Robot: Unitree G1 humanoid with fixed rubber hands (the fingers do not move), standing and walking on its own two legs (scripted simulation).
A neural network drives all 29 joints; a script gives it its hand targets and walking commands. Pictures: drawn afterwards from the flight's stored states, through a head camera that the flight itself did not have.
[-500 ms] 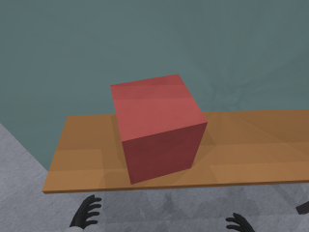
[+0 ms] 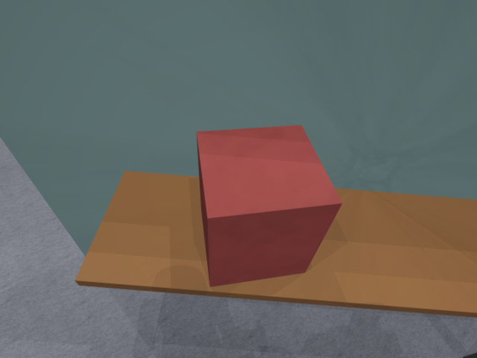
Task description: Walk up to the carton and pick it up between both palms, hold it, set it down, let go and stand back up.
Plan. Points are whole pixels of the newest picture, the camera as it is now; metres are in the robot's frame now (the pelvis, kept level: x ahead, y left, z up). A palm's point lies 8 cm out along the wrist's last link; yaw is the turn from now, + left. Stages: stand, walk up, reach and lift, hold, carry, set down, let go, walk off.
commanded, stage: stand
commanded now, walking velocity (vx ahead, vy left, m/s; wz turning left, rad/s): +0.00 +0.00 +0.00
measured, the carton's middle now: (254, 207) +0.40 -0.01 +0.01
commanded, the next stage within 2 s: none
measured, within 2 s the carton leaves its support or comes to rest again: neither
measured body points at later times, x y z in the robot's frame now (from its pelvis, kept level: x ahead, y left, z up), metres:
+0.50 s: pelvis +0.01 +0.00 +0.00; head +0.01 +0.02 +0.45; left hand -0.02 +0.21 -0.17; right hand -0.01 -0.21 -0.15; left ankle +0.05 +0.13 -0.73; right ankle -0.03 -0.09 -0.73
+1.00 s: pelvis +0.03 -0.02 +0.00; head +0.04 +0.00 +0.45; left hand -0.02 +0.18 -0.17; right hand +0.01 -0.22 -0.16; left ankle +0.05 +0.13 -0.73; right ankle -0.03 -0.09 -0.73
